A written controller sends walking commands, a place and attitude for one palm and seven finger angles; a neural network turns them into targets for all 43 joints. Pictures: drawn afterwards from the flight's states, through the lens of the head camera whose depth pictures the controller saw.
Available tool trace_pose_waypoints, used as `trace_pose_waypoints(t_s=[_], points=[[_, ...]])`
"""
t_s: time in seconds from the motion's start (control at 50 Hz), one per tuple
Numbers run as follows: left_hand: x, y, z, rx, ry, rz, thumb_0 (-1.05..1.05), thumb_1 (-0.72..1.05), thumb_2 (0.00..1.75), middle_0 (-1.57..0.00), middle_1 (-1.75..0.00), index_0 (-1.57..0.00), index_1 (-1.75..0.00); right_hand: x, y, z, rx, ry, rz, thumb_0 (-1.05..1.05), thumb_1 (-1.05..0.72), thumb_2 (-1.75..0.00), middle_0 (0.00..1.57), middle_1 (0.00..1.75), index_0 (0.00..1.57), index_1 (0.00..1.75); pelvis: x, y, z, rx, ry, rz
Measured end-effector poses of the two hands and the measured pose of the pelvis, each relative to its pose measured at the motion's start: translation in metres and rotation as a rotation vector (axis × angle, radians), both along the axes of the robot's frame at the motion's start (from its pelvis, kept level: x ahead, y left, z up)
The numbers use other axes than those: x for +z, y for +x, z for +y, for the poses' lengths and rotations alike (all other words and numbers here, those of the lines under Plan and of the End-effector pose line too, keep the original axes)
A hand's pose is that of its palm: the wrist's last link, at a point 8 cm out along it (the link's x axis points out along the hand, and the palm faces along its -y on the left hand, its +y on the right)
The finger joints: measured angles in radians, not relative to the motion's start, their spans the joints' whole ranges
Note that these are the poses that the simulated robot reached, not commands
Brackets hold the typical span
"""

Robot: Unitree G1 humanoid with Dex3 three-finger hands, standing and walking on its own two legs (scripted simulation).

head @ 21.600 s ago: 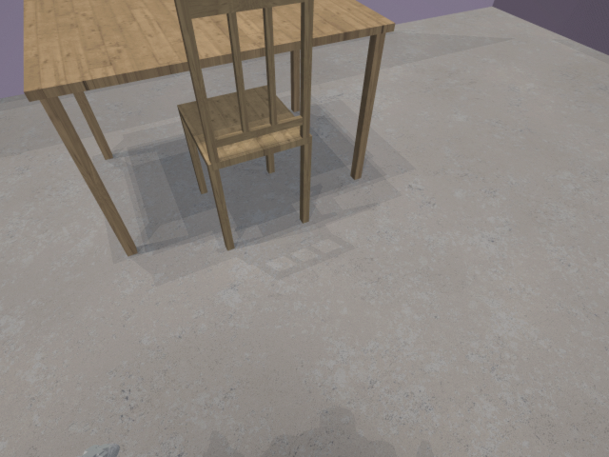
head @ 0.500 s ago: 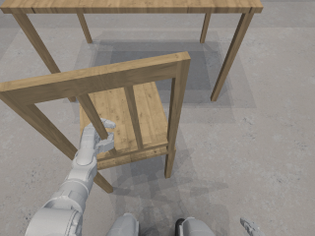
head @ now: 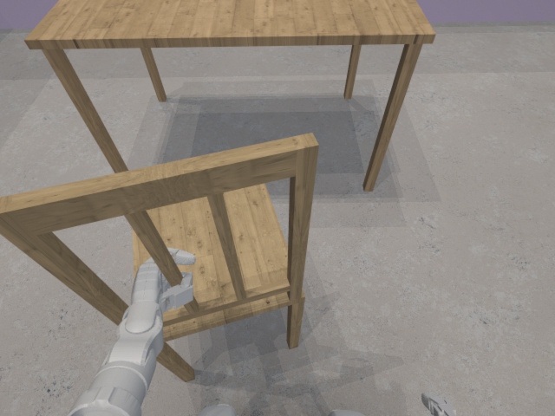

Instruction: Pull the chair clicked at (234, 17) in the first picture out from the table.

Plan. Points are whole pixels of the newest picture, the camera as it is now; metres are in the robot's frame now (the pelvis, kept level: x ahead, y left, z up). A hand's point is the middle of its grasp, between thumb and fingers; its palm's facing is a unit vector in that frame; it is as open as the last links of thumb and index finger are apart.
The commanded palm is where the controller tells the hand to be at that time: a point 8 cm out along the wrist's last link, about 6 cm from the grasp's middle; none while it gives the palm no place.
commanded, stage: stop walking, hand still on the chair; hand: left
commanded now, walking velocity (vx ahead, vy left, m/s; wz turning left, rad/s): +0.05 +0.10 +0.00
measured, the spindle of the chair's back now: (170, 270) +0.34 +0.19 -0.04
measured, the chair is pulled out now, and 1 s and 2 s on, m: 0.60 0.61 0.61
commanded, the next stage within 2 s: open the thumb and straighten the fingers in 0.60 s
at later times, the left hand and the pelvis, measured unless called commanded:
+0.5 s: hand (184, 296) +0.30 +0.17 -0.06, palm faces +0.05 -0.98 -0.18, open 5.2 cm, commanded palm +0.28 +0.21 -0.04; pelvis +0.03 +0.02 +0.01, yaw -1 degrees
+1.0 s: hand (180, 290) +0.31 +0.18 -0.06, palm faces +0.06 -0.99 -0.16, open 9.5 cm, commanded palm +0.28 +0.22 -0.04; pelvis +0.04 +0.02 -0.02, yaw +1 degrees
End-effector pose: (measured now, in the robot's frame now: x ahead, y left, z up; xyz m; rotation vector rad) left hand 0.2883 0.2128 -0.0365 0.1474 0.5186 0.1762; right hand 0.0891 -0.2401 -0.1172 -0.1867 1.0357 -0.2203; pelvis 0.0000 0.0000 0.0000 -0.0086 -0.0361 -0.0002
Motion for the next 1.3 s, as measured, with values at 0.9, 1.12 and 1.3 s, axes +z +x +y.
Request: trace_pose_waypoints(t_s=[0.9, 1.12, 1.3], points=[[-0.001, -0.004, 0.010, -0.082, -0.032, -0.054, 0.03, 0.44, 0.67, -0.37, -1.34, -0.50, -1.45, 0.021, 0.070, -0.001, 0.019, -0.021, -0.147, 0.01, -0.90, -0.90, 0.20, 0.30, 0.20, 0.30, -0.007, 0.039, 0.017, 0.010, 0.008, 0.113], [-0.007, 0.002, 0.011, -0.068, -0.020, -0.008, 0.01, -0.33, 0.30, -0.38, -1.15, -0.41, -1.17, 0.001, 0.092, 0.003, 0.037, -0.009, -0.194, 0.01, -0.90, -0.90, 0.20, 0.30, 0.20, 0.30, -0.023, 0.050, 0.017, 0.013, 0.010, 0.182], [-0.010, -0.003, 0.008, -0.054, -0.019, 0.013, 0.00, -0.50, 0.22, -0.21, -0.60, -0.21, -0.61, -0.004, 0.115, 0.014, 0.080, 0.017, -0.234, 0.01, -0.90, -0.90, 0.20, 0.30, 0.20, 0.30, -0.031, 0.058, 0.013, 0.023, 0.011, 0.205]])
